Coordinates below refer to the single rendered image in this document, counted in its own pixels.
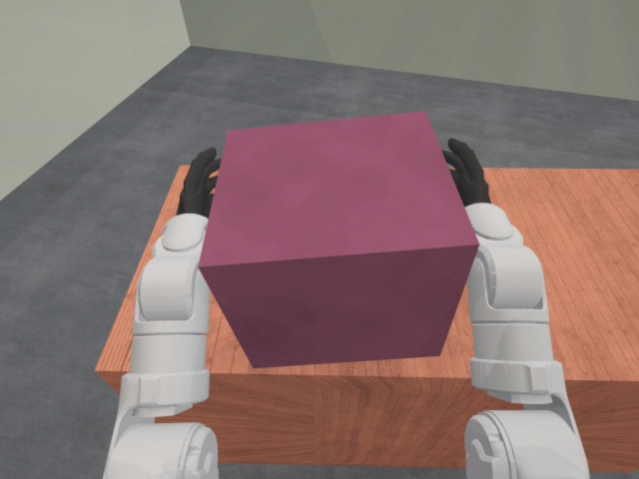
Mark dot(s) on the right robot forearm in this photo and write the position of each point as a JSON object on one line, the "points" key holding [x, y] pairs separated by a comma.
{"points": [[506, 294]]}

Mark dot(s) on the left robot upper arm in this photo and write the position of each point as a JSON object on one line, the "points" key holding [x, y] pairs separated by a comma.
{"points": [[165, 451]]}

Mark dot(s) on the left robot forearm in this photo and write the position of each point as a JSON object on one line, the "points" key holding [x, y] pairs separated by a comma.
{"points": [[167, 368]]}

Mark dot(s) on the carton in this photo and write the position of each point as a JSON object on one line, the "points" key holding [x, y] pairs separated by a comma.
{"points": [[337, 241]]}

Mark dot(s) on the right robot hand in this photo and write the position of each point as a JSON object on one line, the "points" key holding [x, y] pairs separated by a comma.
{"points": [[468, 174]]}

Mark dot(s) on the right robot upper arm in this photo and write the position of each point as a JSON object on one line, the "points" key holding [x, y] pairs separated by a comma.
{"points": [[522, 444]]}

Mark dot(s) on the pedestal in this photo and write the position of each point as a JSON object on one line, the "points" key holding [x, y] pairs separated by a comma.
{"points": [[582, 224]]}

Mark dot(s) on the left robot hand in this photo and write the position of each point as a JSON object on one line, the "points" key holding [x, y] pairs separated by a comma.
{"points": [[195, 197]]}

